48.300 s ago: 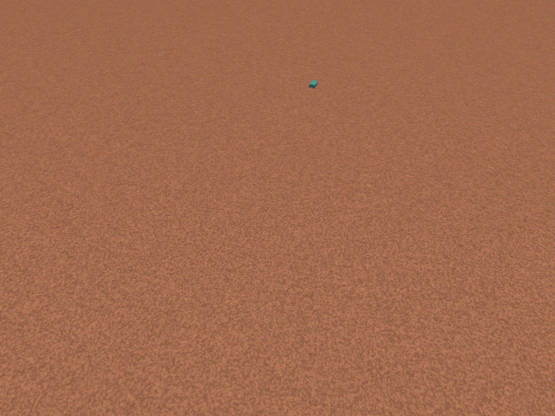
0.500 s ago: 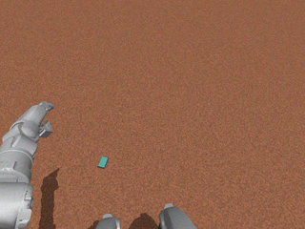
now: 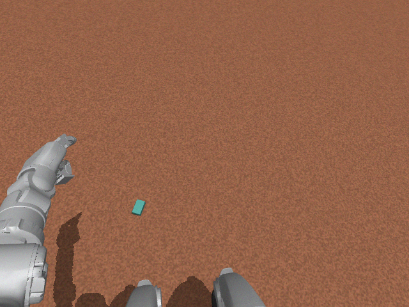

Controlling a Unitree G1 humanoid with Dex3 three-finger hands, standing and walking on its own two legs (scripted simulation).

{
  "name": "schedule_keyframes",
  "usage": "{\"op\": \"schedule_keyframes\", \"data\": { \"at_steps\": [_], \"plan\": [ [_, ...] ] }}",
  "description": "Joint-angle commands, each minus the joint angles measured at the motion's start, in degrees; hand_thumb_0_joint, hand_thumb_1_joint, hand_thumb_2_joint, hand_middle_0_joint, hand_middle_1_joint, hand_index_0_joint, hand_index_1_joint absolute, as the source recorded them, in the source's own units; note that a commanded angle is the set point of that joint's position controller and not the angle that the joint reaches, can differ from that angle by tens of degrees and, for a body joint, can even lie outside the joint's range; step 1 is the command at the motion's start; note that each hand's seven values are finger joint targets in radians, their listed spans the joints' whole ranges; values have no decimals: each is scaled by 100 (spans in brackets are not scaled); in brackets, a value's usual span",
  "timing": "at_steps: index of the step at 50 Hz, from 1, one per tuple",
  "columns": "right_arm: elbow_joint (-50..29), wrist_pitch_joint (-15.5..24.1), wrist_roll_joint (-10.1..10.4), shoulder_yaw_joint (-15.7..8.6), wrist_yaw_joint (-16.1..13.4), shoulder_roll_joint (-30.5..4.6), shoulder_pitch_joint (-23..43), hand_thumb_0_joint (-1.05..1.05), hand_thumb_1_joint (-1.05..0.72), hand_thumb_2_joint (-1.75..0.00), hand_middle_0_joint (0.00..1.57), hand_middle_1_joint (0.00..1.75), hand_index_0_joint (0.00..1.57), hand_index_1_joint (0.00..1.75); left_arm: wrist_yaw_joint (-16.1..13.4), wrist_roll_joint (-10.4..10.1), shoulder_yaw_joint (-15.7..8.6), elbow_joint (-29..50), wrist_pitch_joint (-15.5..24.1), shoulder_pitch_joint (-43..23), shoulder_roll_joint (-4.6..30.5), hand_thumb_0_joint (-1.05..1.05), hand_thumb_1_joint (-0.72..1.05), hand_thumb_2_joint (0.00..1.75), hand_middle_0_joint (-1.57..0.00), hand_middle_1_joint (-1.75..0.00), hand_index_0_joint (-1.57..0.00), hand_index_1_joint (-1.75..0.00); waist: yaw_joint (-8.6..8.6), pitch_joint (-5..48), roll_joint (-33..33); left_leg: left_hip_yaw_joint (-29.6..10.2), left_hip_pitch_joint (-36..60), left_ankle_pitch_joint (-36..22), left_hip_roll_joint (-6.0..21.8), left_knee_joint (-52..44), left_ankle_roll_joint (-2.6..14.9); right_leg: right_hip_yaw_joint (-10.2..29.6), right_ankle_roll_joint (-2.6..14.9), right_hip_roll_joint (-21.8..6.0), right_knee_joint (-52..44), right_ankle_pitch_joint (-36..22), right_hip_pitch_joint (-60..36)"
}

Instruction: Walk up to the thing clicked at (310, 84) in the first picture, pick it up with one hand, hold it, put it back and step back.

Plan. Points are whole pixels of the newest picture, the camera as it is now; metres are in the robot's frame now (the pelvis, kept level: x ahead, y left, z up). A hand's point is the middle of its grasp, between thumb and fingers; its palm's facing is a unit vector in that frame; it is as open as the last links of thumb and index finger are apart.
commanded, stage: home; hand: left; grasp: from above
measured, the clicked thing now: (138, 207) +0.55 +0.17 -0.68
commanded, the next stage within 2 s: go down in 0.02 s
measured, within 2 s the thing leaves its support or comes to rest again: neither
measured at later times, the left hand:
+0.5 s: hand (76, 250) +0.27 +0.20 -0.05, palm faces -0.06 -0.94 -0.34, open 7.4 cm
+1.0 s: hand (76, 304) +0.18 +0.18 -0.02, palm faces +0.11 -0.97 -0.20, open 7.4 cm
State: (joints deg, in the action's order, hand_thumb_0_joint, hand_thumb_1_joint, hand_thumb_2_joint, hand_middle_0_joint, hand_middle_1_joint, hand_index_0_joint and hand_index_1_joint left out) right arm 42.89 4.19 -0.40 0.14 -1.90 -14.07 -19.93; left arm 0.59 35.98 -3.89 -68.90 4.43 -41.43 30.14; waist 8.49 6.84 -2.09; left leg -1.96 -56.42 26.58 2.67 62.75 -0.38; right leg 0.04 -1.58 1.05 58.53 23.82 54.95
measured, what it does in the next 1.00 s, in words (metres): stands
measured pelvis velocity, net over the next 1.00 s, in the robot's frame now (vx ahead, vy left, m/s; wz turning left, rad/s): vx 0.03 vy -0.01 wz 0.06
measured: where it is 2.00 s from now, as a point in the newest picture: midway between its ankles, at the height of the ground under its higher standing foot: outside the picture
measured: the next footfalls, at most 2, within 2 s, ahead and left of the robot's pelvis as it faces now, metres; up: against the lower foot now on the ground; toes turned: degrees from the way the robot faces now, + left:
none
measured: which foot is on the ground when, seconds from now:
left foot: down 0.00-1.00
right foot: down 0.00-1.00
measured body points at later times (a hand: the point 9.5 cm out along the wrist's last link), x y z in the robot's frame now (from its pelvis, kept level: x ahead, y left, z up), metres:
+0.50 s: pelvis +0.04 +0.01 +0.04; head +0.09 +0.01 +0.48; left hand +0.27 +0.25 -0.02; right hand +0.15 -0.25 -0.07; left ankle +0.03 +0.12 -0.66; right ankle +0.04 -0.14 -0.66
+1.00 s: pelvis +0.03 -0.01 +0.02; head +0.05 +0.00 +0.47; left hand +0.17 +0.23 -0.01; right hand +0.22 -0.23 -0.04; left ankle +0.03 +0.12 -0.66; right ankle +0.04 -0.14 -0.66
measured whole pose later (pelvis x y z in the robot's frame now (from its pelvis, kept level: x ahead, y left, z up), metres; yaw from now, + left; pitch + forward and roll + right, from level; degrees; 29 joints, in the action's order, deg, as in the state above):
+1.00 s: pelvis +0.03 -0.01 +0.02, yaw +4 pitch +10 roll -2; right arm 29.4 11.3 0.6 2.1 -9.3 -12.2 -14.7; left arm -0.9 -3.1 -1.8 6.1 -23.5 28.0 12.5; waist 1.8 8.6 -2.4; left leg -4.2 -39.5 27.7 1.1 57.2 -0.9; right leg -2.4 -1.2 -0.6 53.6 26.5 37.0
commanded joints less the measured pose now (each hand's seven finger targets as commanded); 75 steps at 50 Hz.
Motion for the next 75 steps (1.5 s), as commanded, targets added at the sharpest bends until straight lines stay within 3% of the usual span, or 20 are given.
{"op": "schedule_keyframes", "data": {
  "at_steps": [1,3,5,7,9,10,11,13,15,18,20,22,28,32,35,40,47,51,62,75],
  "plan": [
    [-406,72,41,-369,-28,-997,-771,0,-90,-90,20,30,20,30,-163,-86,-233,820,124,-1414,1281,0,90,90,-20,-30,-20,-30,-114,2105,-278,87,1481,-1238,-131,-923,160,-145,328,160,-813,-1061,-1264],
    [-503,50,45,-410,-12,-985,-781,0,-90,-90,20,30,20,30,-152,-229,-269,1273,92,-1271,1225,0,90,90,-20,-30,-20,-30,-222,2470,-501,91,1862,-1695,-128,-958,123,-182,349,161,-776,-1405,-1507],
    [-570,23,72,-431,7,-956,-802,0,-90,-90,20,30,20,30,-136,-490,-264,1596,-41,-784,968,0,90,90,-20,-30,-20,-30,-225,2554,-491,72,2127,-2101,-110,-988,108,-214,354,182,-797,-1692,-1648],
    [-615,5,93,-477,25,-938,-784,0,-90,-90,20,30,20,30,-112,-812,-210,1847,-199,-123,652,0,90,90,-20,-30,-20,-30,-346,2306,-457,35,2280,-2291,-103,-1136,65,-276,357,207,-857,-1743,-1735],
    [-634,-34,122,-538,29,-949,-780,0,-90,-90,20,30,20,30,-141,-1152,-460,2590,-335,296,781,0,90,90,-20,-30,-20,-30,-462,2441,-529,38,2543,-2526,-77,-1233,45,-303,363,207,-933,-1839,-1929],
    [-683,-33,132,-522,39,-870,-681,0,-90,-90,20,30,20,30,-111,-1386,-264,2843,-433,745,431,0,90,90,-20,-30,-20,-30,-454,2361,-578,42,2593,-2638,-82,-1282,39,-311,356,199,-987,-1909,-2069],
    [-710,-40,167,-537,39,-876,-647,0,-90,-90,20,30,20,30,-94,-1627,-230,3183,-557,1151,262,0,90,90,-20,-30,-20,-30,-497,2319,-501,38,2707,-2677,-76,-1375,39,-322,360,199,-1054,-1921,-2181],
    [-829,-38,219,-535,-3,-863,-475,0,-90,-90,20,30,20,30,-130,-1990,-202,3867,-841,1816,71,0,90,90,-20,-30,-20,-30,-534,1918,-452,77,2768,-2534,-100,-1537,42,-300,339,198,-1239,-1835,-2255],
    [-1053,6,244,-503,-59,-803,-216,0,-90,-90,20,30,20,30,-198,-2340,-215,4884,-1055,2124,-9,0,90,90,-20,-30,-20,-30,-554,2005,-494,90,2907,-2500,-103,-1650,34,-293,322,189,-1326,-1850,-2517],
    [-1269,96,249,-429,-148,-748,31,0,-90,-90,20,30,20,30,-280,-2777,-94,5447,-1366,3199,-421,0,90,90,-20,-30,-20,-30,-498,1454,-93,65,2756,-2331,-118,-1762,67,-286,306,176,-1433,-1773,-2518],
    [-1358,170,235,-415,-241,-726,143,0,-90,-90,20,30,20,30,-349,-2999,-263,6135,-1520,3460,-320,0,90,90,-20,-30,-20,-30,-540,1577,-242,87,2946,-2297,-123,-1813,63,-272,298,158,-1463,-1742,-2649],
    [-1458,259,211,-325,-313,-648,318,0,-90,-90,20,30,20,30,-343,-3210,15,6424,-1735,4254,-739,0,90,90,-20,-30,-20,-30,-476,1293,-190,94,2931,-2159,-144,-1833,73,-279,282,141,-1505,-1686,-2581],
    [-1836,475,192,-194,-532,-552,675,0,-90,-90,20,30,20,30,-320,-3763,-6,7724,-2309,5931,-1166,0,90,90,-20,-30,-20,-30,-528,1066,-127,68,2807,-1989,-197,-1751,80,-347,232,97,-1542,-1615,-2574],
    [-1981,630,172,-147,-668,-535,786,0,-90,-90,20,30,20,30,-261,-3894,-12,8252,-2437,6154,-1201,0,90,90,-20,-30,-20,-30,-428,718,80,92,2571,-1597,-248,-1643,141,-323,178,55,-1567,-1363,-2340],
    [-2082,738,144,-154,-739,-538,810,0,-90,-90,20,30,20,30,-202,-3888,-85,8390,-2459,6443,-1185,0,90,90,-20,-30,-20,-30,-447,617,-33,51,2528,-1506,-237,-1604,130,-346,185,38,-1468,-1252,-2158],
    [-2155,899,95,-136,-792,-521,833,0,-90,-90,20,30,20,30,-145,-3813,-74,8557,-2411,6288,-1131,0,90,90,-20,-30,-20,-30,-439,601,-122,46,2418,-1251,-287,-1468,145,-289,161,-12,-1391,-1041,-2031],
    [-2260,1011,94,-139,-815,-531,832,0,-90,-90,20,30,20,30,-181,-3864,-155,8608,-2540,6921,-1143,0,90,90,-20,-30,-20,-30,-634,909,-59,-2,2353,-1277,-320,-1378,134,-319,159,-7,-1348,-1004,-2217],
    [-2275,1033,103,-131,-828,-526,826,0,-90,-90,20,30,20,30,-212,-3877,-140,8552,-2623,6999,-1161,0,90,90,-20,-30,-20,-30,-661,773,-37,-88,2216,-1123,-264,-1458,114,-388,178,29,-1284,-779,-2110],
    [-2301,1184,135,-152,-893,-551,723,0,-90,-90,20,30,20,30,-225,-3906,-160,8703,-2732,6931,-1155,0,90,90,-20,-30,-20,-30,-662,536,1,-65,1934,-367,-265,-1511,137,-353,156,29,-1374,-149,-1893],
    [-2204,1353,130,-153,-944,-550,705,0,-90,-90,20,30,20,30,-193,-3876,-163,8944,-2802,6751,-1077,0,90,90,-20,-30,-20,-30,-600,460,-27,-62,1921,-130,-260,-1502,136,-331,142,17,-1418,52,-1830]
  ]
}}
